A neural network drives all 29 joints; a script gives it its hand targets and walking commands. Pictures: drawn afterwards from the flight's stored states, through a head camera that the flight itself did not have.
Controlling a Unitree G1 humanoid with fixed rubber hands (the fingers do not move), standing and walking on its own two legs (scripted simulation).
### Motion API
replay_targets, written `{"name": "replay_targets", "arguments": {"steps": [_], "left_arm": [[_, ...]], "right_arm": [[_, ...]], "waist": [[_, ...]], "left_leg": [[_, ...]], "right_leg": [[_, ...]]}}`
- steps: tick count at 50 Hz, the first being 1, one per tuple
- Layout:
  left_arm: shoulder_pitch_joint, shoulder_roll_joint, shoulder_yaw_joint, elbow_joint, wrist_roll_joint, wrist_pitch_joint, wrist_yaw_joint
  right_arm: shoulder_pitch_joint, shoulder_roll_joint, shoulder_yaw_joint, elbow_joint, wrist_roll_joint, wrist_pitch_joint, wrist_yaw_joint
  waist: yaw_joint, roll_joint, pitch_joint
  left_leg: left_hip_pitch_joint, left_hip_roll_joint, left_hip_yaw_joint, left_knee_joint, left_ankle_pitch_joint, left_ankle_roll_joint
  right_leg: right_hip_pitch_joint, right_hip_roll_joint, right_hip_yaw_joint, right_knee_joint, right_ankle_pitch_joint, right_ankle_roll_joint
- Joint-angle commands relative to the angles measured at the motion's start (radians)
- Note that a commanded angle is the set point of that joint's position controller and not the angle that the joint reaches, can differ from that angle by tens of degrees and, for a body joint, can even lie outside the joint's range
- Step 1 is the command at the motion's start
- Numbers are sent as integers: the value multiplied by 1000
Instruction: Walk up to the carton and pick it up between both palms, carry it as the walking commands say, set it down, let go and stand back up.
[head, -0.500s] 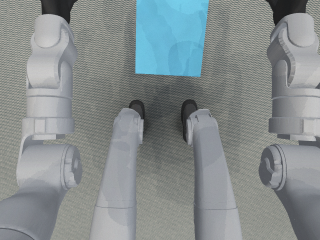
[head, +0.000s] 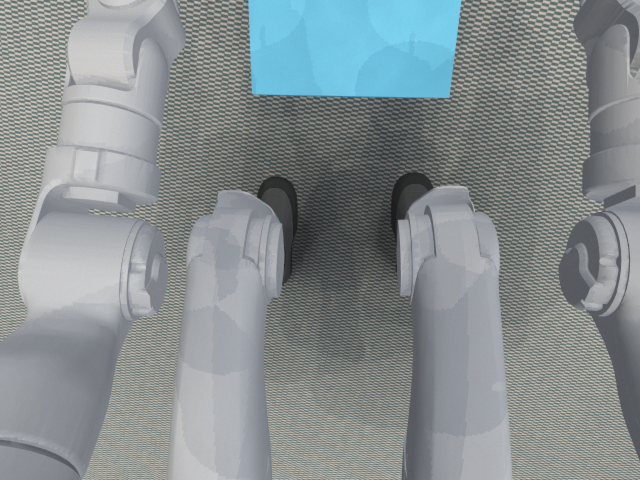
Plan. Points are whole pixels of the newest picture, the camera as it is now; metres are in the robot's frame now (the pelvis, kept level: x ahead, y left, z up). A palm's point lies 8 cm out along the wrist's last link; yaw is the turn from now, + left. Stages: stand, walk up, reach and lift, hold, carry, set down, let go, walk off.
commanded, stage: reach and lift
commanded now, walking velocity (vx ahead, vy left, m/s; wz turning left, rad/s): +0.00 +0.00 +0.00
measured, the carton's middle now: (352, 5) +0.53 -0.03 -0.34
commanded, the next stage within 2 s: none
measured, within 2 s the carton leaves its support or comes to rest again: neither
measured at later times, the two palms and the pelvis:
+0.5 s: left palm out of the picture +0.56 +0.16 -0.27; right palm out of the picture +0.53 -0.23 -0.30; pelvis +0.04 -0.01 -0.10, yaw +0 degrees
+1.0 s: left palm out of the picture +0.55 +0.16 -0.29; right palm out of the picture +0.53 -0.22 -0.30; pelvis +0.03 +0.00 -0.11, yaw +0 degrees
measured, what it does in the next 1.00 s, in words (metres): lowers itself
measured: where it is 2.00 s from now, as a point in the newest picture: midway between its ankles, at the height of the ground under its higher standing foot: (343, 250)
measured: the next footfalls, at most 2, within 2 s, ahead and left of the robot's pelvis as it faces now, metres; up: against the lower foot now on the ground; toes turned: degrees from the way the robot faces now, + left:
none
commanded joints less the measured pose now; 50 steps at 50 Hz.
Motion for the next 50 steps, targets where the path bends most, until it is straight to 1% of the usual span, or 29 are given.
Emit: {"name": "replay_targets", "arguments": {"steps": [1, 3, 4, 5, 7, 9, 11, 14, 15, 17, 18, 19, 20, 22, 23, 25, 27, 28, 29, 31, 35, 39, 41, 42, 43, 45, 47, 48, 50], "left_arm": [[-243, 232, 75, -206, 9, -68, -7], [-333, 185, 56, -317, -21, -107, -33], [-220, 140, 28, -177, -10, -110, -46], [-201, 165, 65, -55, 25, -116, -53], [-184, 174, 84, 42, 87, -140, -66], [-251, 145, 56, -90, 66, -188, -60], [-225, 162, 80, -94, 83, -211, -63], [-130, 107, -13, 57, 31, -228, -77], [-178, 164, 81, -42, 72, -240, -77], [-182, 138, 22, -30, 22, -244, -61], [-198, 126, -8, -72, 21, -254, -64], [-208, 125, 6, 31, 16, -252, -72], [-195, 102, -24, -70, -15, -252, -73], [-200, 4, -75, -61, -43, -245, -94], [-224, 6, -107, -95, -97, -246, -96], [-227, 51, -48, 41, -80, -224, -101], [-174, 50, -71, 40, -66, -244, -97], [-138, 34, -68, 105, -82, -244, -98], [-196, 101, -63, 79, -67, -256, -83], [-200, 36, -71, 64, -65, -261, -79], [-214, 92, -3, 141, -55, -255, -60], [-227, 7, -111, 123, -93, -265, -72], [-203, 30, -54, 125, -59, -272, -77], [-242, -2, -102, 199, -92, -262, -80], [-227, -6, -87, 144, -78, -268, -78], [-247, -29, -136, 134, -115, -282, -81], [-298, 9, -128, 125, -101, -293, -69], [-308, -47, -172, 77, -125, -298, -73], [-210, 20, -75, 155, -77, -293, -55]], "right_arm": [[-237, -176, -9, -204, 0, -52, -29], [-329, -101, 20, -364, 43, -73, -40], [-207, -130, -28, -209, -4, -76, -42], [-195, -88, 29, -102, -10, -82, -34], [-168, -60, 16, 31, -25, -99, -28], [-186, -51, -16, -110, -36, -144, -31], [-200, -74, 25, -142, 7, -178, -41], [-56, -19, 32, -2, 17, -192, -27], [-192, -39, 14, -140, 25, -208, -35], [-135, -94, 7, -93, 12, -221, -37], [-124, -96, -36, -94, 25, -220, -37], [-135, -54, 8, -46, 37, -220, -31], [-173, -9, 61, -142, 61, -223, -27], [-205, -20, 36, -180, 61, -235, -17], [-154, 14, 68, -183, 44, -228, -12], [-236, -61, 24, -137, 43, -225, -10], [-153, -48, 35, -106, 13, -229, -2], [-99, -23, 58, -18, 27, -231, 8], [-113, -37, 33, 2, 46, -236, 13], [-156, -69, 24, -45, 53, -242, 24], [-218, -84, 66, -3, 87, -239, 9], [-148, -5, 58, 109, 67, -243, 17], [-206, -20, 98, 16, 58, -259, 13], [-222, -35, 89, 54, 76, -267, 13], [-178, -4, 114, 92, 79, -265, 18], [-195, 8, 111, 77, 83, -263, 14], [-193, -1, 101, 109, 83, -262, 11], [-256, 27, 107, 34, 113, -274, 6], [-190, -15, 111, 75, 91, -271, -6]], "waist": [[13, -171, -2200], [20, -171, -2327], [-13, -124, -2096], [35, -168, -1944], [56, -99, -1784], [19, -115, -1913], [57, -76, -1970], [-5, -50, -1812], [67, -58, -1856], [3, -71, -1913], [-23, 10, -1886], [-41, -56, -1809], [3, -88, -1928], [-106, -55, -1855], [-64, -92, -1953], [-111, -73, -1701], [-71, -70, -1776], [-126, -98, -1652], [-60, -30, -1641], [-84, -9, -1717], [-24, -53, -1594], [-78, -21, -1536], [-33, -98, -1577], [-123, -53, -1562], [-30, -39, -1532], [-82, -64, -1559], [-61, -28, -1605], [-119, -19, -1686], [-50, -33, -1642]], "left_leg": [[603, -8, 121, -70, 48, 30], [611, -10, 138, -29, 87, 23], [467, 9, 127, -9, 17, 17], [402, 11, 120, -20, 9, 24], [367, 15, 131, -12, -87, 23], [443, 12, 96, 44, 47, 31], [448, 3, 111, 94, 157, 4], [378, 14, 97, 125, 145, -4], [339, 10, 110, 151, 159, 11], [440, 17, 101, 177, 212, -2], [443, 12, 89, 185, 202, -7], [384, 16, 98, 188, 183, -12], [405, 6, 108, 200, 234, -12], [343, 1, 92, 225, 225, -5], [397, 3, 91, 225, 274, -6], [322, 9, 78, 202, 181, -5], [390, 7, 63, 241, 243, -9], [333, -1, 83, 251, 200, -7], [362, 3, 89, 233, 192, -6], [429, 6, 62, 248, 225, -21], [307, 2, 102, 215, 128, -9], [332, 7, 75, 201, 121, -5], [316, -2, 85, 240, 142, 1], [289, 10, 70, 217, 123, 1], [307, 2, 97, 217, 101, -10], [300, 0, 83, 227, 159, -3], [374, -2, 88, 219, 145, -20], [369, -2, 98, 248, 220, -14], [365, -1, 74, 202, 146, -7]], "right_leg": [[958, -7, -152, -84, 155, 8], [1057, 9, -135, -88, 250, 0], [903, -10, -125, -74, 151, 8], [836, -1, -136, -58, 140, 3], [751, -6, -132, -41, 23, -1], [688, -7, -141, 5, 129, 3], [777, -13, -124, 27, 265, -1], [674, -9, -124, 79, 274, -7], [662, -9, -109, 91, 319, -3], [711, -14, -123, 134, 341, -9], [604, -6, -126, 134, 313, -12], [621, -11, -125, 124, 324, -19], [759, -23, -125, 149, 402, -4], [645, -11, -135, 152, 405, -5], [773, -30, -114, 183, 453, 0], [545, -33, -156, 173, 303, -9], [553, -39, -145, 191, 326, -6], [507, -36, -154, 172, 293, -9], [479, -51, -151, 193, 272, -13], [433, -49, -135, 198, 284, -20], [489, -39, -139, 174, 199, -13], [415, -32, -144, 189, 181, -26], [447, -44, -136, 177, 186, -31], [442, -38, -154, 178, 182, -24], [411, -50, -146, 169, 148, -35], [473, -36, -133, 174, 223, -27], [435, -41, -136, 161, 190, -35], [463, -28, -138, 173, 280, -25], [467, -29, -139, 177, 214, -23]]}}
